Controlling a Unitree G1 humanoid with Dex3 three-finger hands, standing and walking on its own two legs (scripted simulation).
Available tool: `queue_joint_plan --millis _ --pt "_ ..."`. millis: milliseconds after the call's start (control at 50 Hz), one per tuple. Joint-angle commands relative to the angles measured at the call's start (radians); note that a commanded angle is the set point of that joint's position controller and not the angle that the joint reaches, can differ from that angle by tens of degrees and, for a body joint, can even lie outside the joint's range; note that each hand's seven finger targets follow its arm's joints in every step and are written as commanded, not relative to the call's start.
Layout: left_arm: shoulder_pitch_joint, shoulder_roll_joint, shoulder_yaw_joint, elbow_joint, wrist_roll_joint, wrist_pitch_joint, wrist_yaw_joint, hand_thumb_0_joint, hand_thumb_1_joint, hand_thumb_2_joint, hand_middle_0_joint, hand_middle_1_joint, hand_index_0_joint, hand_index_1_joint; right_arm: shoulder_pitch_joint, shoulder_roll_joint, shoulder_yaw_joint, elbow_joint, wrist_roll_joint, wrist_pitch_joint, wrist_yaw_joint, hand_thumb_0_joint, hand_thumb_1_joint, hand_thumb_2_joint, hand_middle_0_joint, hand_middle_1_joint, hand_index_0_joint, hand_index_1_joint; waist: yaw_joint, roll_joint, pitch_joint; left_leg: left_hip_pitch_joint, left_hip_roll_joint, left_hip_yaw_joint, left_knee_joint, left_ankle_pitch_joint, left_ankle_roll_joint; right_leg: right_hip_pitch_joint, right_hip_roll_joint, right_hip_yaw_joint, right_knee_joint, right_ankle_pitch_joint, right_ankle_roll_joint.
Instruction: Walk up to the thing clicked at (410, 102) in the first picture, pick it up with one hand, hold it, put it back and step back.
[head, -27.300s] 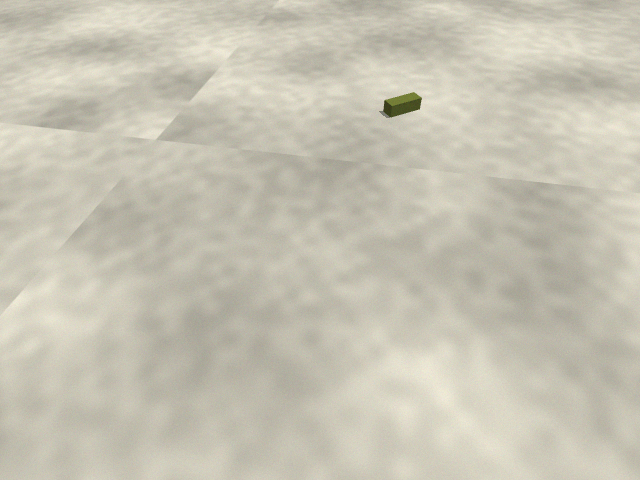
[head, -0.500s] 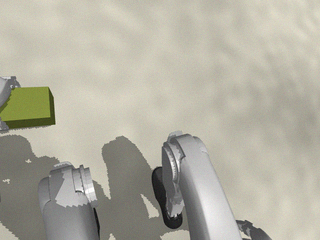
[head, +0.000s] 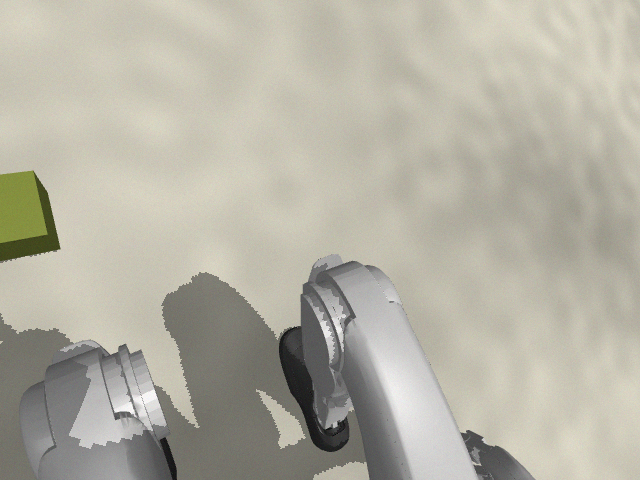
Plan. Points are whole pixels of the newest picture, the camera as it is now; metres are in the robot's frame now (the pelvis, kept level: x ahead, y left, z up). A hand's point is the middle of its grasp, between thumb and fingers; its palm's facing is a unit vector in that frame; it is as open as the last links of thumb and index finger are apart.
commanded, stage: rest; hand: left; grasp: from above
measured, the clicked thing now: out of the picture +0.47 +0.31 -0.25
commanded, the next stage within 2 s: open in 0.50 s
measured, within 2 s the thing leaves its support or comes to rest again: rests again in 1.98 s
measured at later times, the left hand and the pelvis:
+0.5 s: hand out of the picture +0.47 +0.31 -0.22, palm faces -0.45 -0.09 -0.89, open 10.9 cm; pelvis +0.00 +0.01 -0.01, yaw -2 degrees
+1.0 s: hand out of the picture +0.47 +0.31 -0.23, palm faces -0.47 -0.08 -0.88, open 11.8 cm; pelvis +0.00 +0.00 +0.00, yaw -2 degrees
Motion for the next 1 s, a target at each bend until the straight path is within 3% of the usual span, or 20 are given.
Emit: queue_joint_plan --millis 0,120,160,200,220,320,340,360,400,420,440,460,580,640,720,760,840,880,920,980 --pt "-0.303 0.273 0.019 -0.168 -0.008 -0.009 0.052 0.0 0.721 0.909 -1.018 -0.801 -1.045 -0.774 0.21 -0.328 -0.085 -0.009 -0.014 0.002 -0.009 0.0 -0.904 -0.899 0.2 0.3 0.2 0.3 -0.029 0.478 -0.671 0.544 0.017 0.118 -0.27 0.25 0.008 0.352 0.032 -0.14 -0.176 0.206 -0.096" --pt "-0.296 0.283 0.023 -0.186 -0.011 -0.019 0.076 0.0 0.726 0.895 -1.028 -0.763 -1.049 -0.742 0.202 -0.345 -0.081 -0.009 -0.024 -0.009 -0.004 0.0 -0.902 -0.899 0.2 0.3 0.2 0.3 -0.037 0.517 -0.665 0.58 0.022 0.096 -0.264 0.287 -0.003 0.33 0.033 -0.16 -0.155 0.233 -0.095" --pt "-0.301 0.27 0.01 -0.167 0.001 -0.013 0.08 0.0 0.744 0.899 -1.039 -0.767 -1.063 -0.743 0.203 -0.347 -0.074 -0.016 -0.032 -0.014 0.004 0.0 -0.902 -0.898 0.2 0.3 0.2 0.3 -0.058 0.523 -0.638 0.588 0.027 0.093 -0.264 0.281 -0.006 0.315 0.031 -0.164 -0.146 0.232 -0.09" --pt "-0.317 0.286 0.008 -0.135 0.003 -0.009 0.088 0.0 0.728 0.881 -1.033 -0.751 -1.054 -0.73 0.181 -0.329 -0.053 -0.01 -0.029 -0.021 0.009 0.0 -0.903 -0.899 0.201 0.3 0.2 0.3 -0.049 0.503 -0.604 0.534 0.025 0.089 -0.264 0.23 0.002 0.304 0.039 -0.166 -0.15 0.2 -0.095" --pt "-0.318 0.27 -0.004 -0.125 0.012 -0.005 0.088 0.0 0.733 0.897 -1.039 -0.752 -1.056 -0.734 0.187 -0.354 -0.063 -0.015 -0.031 -0.024 0.008 0.0 -0.901 -0.899 0.2 0.3 0.2 0.3 -0.066 0.495 -0.585 0.543 0.025 0.09 -0.263 0.233 0.0 0.29 0.035 -0.167 -0.152 0.205 -0.092" --pt "-0.312 0.27 -0.016 -0.095 0.004 0.008 0.098 0.0 0.68 0.89 -0.994 -0.751 -1.012 -0.733 0.175 -0.355 -0.051 -0.014 -0.031 -0.044 0.021 0.0 -0.9 -0.899 0.201 0.3 0.2 0.3 -0.061 0.513 -0.574 0.549 0.03 0.071 -0.28 0.223 -0.002 0.291 0.038 -0.173 -0.144 0.203 -0.087" --pt "-0.317 0.242 -0.038 -0.088 0.007 0.008 0.095 0.0 0.688 0.893 -1.0 -0.751 -1.018 -0.733 0.168 -0.36 -0.053 -0.029 -0.034 -0.05 0.025 0.0 -0.9 -0.899 0.201 0.3 0.2 0.3 -0.074 0.513 -0.566 0.546 0.03 0.068 -0.276 0.22 -0.004 0.283 0.036 -0.174 -0.141 0.203 -0.086" --pt "-0.307 0.262 -0.023 -0.073 0.001 0.011 0.099 0.0 0.672 0.881 -0.981 -0.76 -1.004 -0.738 0.171 -0.343 -0.038 -0.024 -0.034 -0.052 0.029 0.0 -0.9 -0.899 0.201 0.3 0.2 0.3 -0.069 0.493 -0.564 0.531 0.03 0.067 -0.278 0.204 0.003 0.303 0.04 -0.175 -0.144 0.197 -0.084" --pt "-0.32 0.241 -0.044 -0.07 0.006 0.013 0.099 0.0 0.659 0.864 -0.979 -0.734 -0.998 -0.716 0.167 -0.367 -0.05 -0.033 -0.029 -0.055 0.031 0.0 -0.9 -0.899 0.201 0.3 0.2 0.3 -0.082 0.49 -0.561 0.545 0.033 0.055 -0.283 0.216 -0.002 0.279 0.038 -0.178 -0.137 0.205 -0.083" --pt "-0.323 0.266 -0.025 -0.062 0.004 0.011 0.105 0.0 0.658 0.88 -0.982 -0.742 -0.997 -0.727 0.171 -0.366 -0.044 -0.025 -0.029 -0.054 0.031 0.0 -0.9 -0.9 0.201 0.3 0.2 0.3 -0.075 0.505 -0.563 0.551 0.034 0.043 -0.296 0.229 -0.006 0.271 0.036 -0.183 -0.131 0.207 -0.084" --pt "-0.332 0.238 -0.052 -0.053 0.004 0.011 0.103 0.0 0.657 0.866 -0.978 -0.739 -0.995 -0.721 0.153 -0.372 -0.045 -0.042 -0.031 -0.061 0.035 0.0 -0.9 -0.9 0.201 0.3 0.2 0.3 -0.084 0.513 -0.54 0.54 0.033 0.04 -0.289 0.215 -0.008 0.256 0.033 -0.181 -0.128 0.198 -0.087" --pt "-0.316 0.262 -0.029 -0.036 0.007 0.012 0.109 0.0 0.647 0.876 -0.969 -0.741 -0.985 -0.725 0.168 -0.353 -0.03 -0.032 -0.036 -0.059 0.038 0.0 -0.899 -0.9 0.201 0.3 0.2 0.3 -0.083 0.498 -0.554 0.546 0.036 0.035 -0.297 0.222 -0.006 0.278 0.036 -0.185 -0.128 0.206 -0.083" --pt "-0.333 0.26 -0.054 -0.025 0.004 0.009 0.118 0.0 0.601 0.875 -0.954 -0.743 -0.963 -0.735 0.15 -0.356 -0.016 -0.036 -0.034 -0.073 0.042 0.0 -0.903 -0.902 0.201 0.3 0.2 0.3 -0.086 0.478 -0.533 0.494 0.031 0.056 -0.277 0.177 0.006 0.304 0.042 -0.171 -0.148 0.19 -0.082" --pt "-0.326 0.236 -0.076 -0.024 0.005 0.011 0.115 0.0 0.361 0.899 -0.737 -0.774 -0.741 -0.771 0.156 -0.367 -0.019 -0.042 -0.037 -0.083 0.047 0.0 -0.896 -0.899 0.201 0.301 0.201 0.301 -0.097 0.497 -0.526 0.519 0.035 0.05 -0.274 0.196 -0.001 0.29 0.037 -0.175 -0.137 0.201 -0.08" --pt "-0.33 0.264 -0.058 -0.032 -0.002 0.011 0.121 0.0 0.095 0.876 -0.561 -0.796 -0.567 -0.791 0.166 -0.369 -0.013 -0.046 -0.031 -0.084 0.046 0.0 -0.895 -0.9 0.201 0.301 0.201 0.301 -0.094 0.493 -0.542 0.523 0.036 0.043 -0.28 0.215 -0.003 0.307 0.036 -0.176 -0.138 0.215 -0.082" --pt "-0.319 0.247 -0.07 -0.032 -0.013 0.012 0.116 0.0 0.021 0.847 -0.503 -0.803 -0.511 -0.795 0.162 -0.358 -0.006 -0.048 -0.032 -0.089 0.051 0.0 -0.896 -0.9 0.201 0.301 0.201 0.301 -0.091 0.473 -0.541 0.51 0.034 0.054 -0.266 0.214 0.004 0.331 0.043 -0.176 -0.146 0.221 -0.079" --pt "-0.335 0.308 -0.035 -0.063 -0.027 0.01 0.12 0.0 -0.121 0.875 -0.389 -0.852 -0.397 -0.845 0.181 -0.373 -0.01 -0.045 -0.028 -0.089 0.043 0.0 -0.896 -0.901 0.201 0.301 0.201 0.301 -0.082 0.488 -0.56 0.512 0.032 0.057 -0.278 0.216 0.003 0.345 0.041 -0.175 -0.159 0.215 -0.084" --pt "-0.315 0.273 -0.053 -0.062 -0.035 0.011 0.11 0.0 -0.182 0.896 -0.347 -0.869 -0.349 -0.866 0.173 -0.372 -0.011 -0.047 -0.029 -0.091 0.044 0.0 -0.896 -0.901 0.201 0.301 0.201 0.301 -0.089 0.486 -0.556 0.516 0.034 0.064 -0.266 0.205 0.005 0.344 0.044 -0.174 -0.159 0.21 -0.082" --pt "-0.326 0.306 -0.032 -0.089 -0.035 0.005 0.111 0.0 -0.245 0.903 -0.296 -0.886 -0.297 -0.885 0.175 -0.368 0.001 -0.047 -0.028 -0.088 0.04 0.0 -0.896 -0.902 0.201 0.301 0.201 0.301 -0.084 0.478 -0.573 0.513 0.033 0.058 -0.259 0.228 0.003 0.365 0.043 -0.18 -0.163 0.224 -0.083" --pt "-0.314 0.294 -0.049 -0.097 -0.04 0.006 0.103 0.0 -0.312 0.939 -0.237 -0.934 -0.239 -0.932 0.176 -0.375 -0.014 -0.047 -0.024 -0.087 0.035 0.0 -0.898 -0.902 0.201 0.301 0.201 0.301 -0.077 0.491 -0.594 0.535 0.035 0.066 -0.251 0.246 0.002 0.378 0.046 -0.171 -0.164 0.241 -0.086"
